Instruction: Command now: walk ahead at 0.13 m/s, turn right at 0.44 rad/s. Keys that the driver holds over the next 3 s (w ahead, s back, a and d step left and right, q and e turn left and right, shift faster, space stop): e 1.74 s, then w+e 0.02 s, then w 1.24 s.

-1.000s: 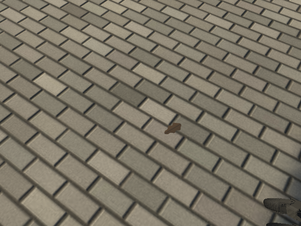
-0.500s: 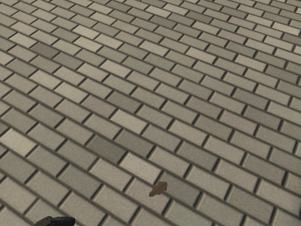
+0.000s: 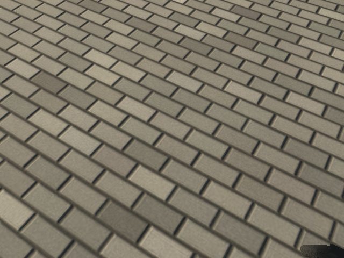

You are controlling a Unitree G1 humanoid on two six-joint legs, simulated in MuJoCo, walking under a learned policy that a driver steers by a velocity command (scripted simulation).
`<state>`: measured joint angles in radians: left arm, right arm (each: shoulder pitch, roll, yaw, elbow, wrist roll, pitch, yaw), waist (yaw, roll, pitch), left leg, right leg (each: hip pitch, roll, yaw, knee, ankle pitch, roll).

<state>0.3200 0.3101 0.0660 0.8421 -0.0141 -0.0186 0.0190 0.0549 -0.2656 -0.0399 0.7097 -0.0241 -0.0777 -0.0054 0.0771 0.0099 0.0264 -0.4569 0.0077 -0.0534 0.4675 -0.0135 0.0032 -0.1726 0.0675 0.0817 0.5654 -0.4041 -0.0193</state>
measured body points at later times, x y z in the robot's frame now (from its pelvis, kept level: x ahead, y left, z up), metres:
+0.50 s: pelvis +0.03 -0.03 +0.01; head +0.05 -0.07 +0.46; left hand +0.22 +0.22 -0.08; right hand +0.10 -0.34 -0.11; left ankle +0.09 +0.12 -0.66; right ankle +0.02 -0.12 -0.73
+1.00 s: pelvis +0.05 +0.00 +0.01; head +0.09 +0.00 +0.46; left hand +0.35 +0.17 -0.09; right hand +0.01 -0.32 -0.08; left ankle +0.12 +0.10 -0.73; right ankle -0.04 -0.10 -0.65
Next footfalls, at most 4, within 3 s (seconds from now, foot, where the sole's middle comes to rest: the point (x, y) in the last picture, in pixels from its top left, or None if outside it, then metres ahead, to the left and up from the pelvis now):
0.38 right None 0.06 -0.13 -0.76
0.86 left None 0.15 0.07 -0.76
1.26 right None -0.02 -0.14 -0.76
1.76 left None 0.17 -0.03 -0.76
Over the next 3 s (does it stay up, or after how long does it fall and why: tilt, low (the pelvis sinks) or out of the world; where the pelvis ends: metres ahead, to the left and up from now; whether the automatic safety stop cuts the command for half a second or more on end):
stays up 0.23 -0.53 0.02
